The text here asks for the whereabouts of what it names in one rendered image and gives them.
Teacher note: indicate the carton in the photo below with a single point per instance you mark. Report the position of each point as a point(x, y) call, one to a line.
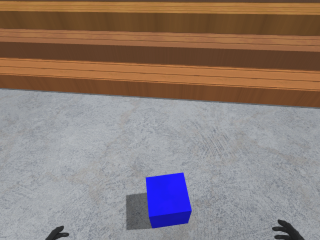
point(168, 200)

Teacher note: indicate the right robot hand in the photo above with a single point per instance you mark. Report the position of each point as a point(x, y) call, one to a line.
point(286, 227)

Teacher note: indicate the left robot hand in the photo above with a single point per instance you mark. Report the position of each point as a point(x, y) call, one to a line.
point(55, 234)

